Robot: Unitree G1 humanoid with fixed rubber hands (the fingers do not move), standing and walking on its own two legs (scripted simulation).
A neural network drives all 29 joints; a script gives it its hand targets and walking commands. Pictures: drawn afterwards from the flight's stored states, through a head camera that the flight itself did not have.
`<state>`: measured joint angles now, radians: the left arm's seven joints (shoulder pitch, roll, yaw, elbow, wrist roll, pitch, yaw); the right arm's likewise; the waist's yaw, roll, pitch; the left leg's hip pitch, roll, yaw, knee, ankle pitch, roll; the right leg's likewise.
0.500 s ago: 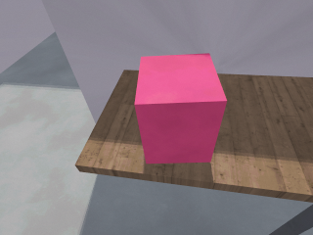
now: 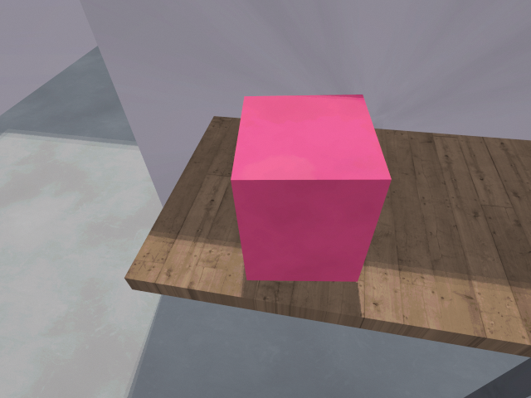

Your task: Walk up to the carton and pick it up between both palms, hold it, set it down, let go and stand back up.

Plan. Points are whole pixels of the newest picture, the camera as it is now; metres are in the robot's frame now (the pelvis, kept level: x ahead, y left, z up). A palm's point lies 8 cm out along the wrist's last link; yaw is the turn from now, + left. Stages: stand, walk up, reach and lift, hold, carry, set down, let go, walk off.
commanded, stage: walk up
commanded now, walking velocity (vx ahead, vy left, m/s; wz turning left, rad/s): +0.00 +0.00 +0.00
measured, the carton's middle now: (302, 191) +0.45 -0.04 +0.07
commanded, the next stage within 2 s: stand in 0.24 s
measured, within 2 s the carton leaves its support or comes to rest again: neither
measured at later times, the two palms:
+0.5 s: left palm out of the picture -0.03 +0.20 -0.16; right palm out of the picture -0.02 -0.20 -0.16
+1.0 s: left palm out of the picture +0.10 +0.21 -0.10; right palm out of the picture +0.11 -0.21 -0.10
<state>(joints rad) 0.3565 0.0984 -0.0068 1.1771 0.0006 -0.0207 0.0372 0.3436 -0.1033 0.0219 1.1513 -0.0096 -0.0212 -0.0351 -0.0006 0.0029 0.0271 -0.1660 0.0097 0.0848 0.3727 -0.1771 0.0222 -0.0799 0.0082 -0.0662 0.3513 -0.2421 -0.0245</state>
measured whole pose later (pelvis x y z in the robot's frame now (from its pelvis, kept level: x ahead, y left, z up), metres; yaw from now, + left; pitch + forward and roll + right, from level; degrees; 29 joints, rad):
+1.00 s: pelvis -0.04 -0.01 -0.01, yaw -2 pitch +2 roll +0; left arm 0.20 0.20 0.04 0.20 0.00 0.80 -0.04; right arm 0.20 -0.15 0.01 0.32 0.13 0.47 0.01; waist 0.02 -0.03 0.08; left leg -0.36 0.06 0.10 0.53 -0.20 0.00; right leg -0.29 0.04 -0.05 0.54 -0.28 -0.04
